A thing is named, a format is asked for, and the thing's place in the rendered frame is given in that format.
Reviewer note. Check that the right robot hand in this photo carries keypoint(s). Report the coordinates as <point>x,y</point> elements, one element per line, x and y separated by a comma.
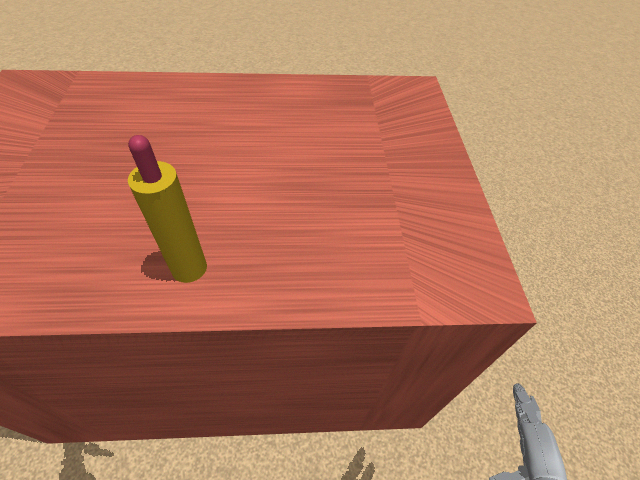
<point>541,455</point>

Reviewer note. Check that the bottle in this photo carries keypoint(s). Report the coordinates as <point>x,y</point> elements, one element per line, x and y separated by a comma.
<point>157,190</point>

